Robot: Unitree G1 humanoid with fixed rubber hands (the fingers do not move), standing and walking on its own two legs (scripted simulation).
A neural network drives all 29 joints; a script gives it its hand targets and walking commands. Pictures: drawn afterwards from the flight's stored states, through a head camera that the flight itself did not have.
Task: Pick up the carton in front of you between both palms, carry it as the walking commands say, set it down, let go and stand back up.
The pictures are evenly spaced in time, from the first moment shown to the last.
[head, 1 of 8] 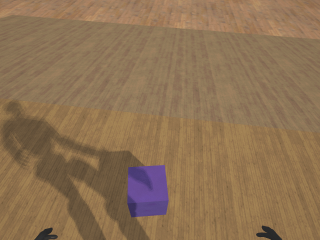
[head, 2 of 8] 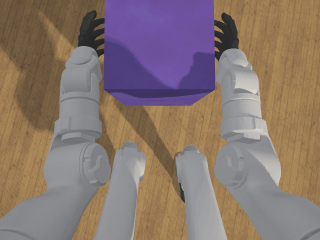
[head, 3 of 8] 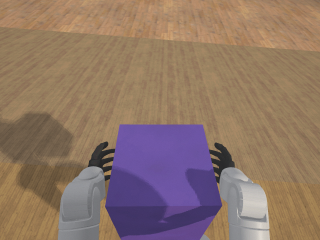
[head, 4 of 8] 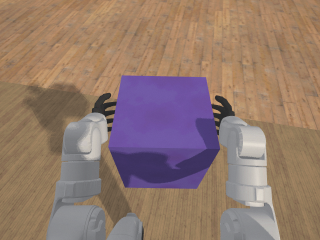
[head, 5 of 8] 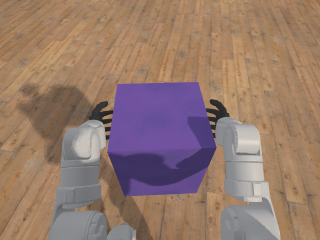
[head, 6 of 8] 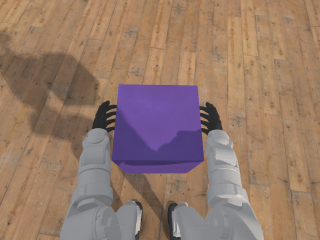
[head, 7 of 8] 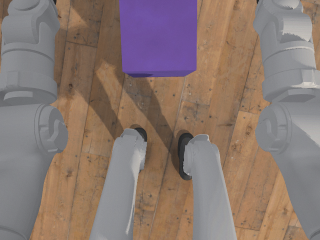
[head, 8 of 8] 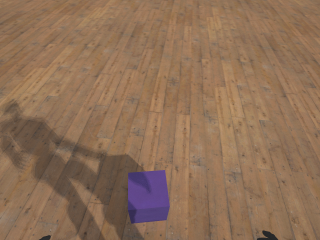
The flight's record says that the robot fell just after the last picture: no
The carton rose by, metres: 0.69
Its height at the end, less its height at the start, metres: -0.48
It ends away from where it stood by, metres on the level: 4.76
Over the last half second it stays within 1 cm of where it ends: yes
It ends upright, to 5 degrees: yes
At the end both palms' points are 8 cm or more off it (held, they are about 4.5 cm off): yes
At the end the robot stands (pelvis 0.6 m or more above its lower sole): yes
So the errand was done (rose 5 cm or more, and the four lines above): yes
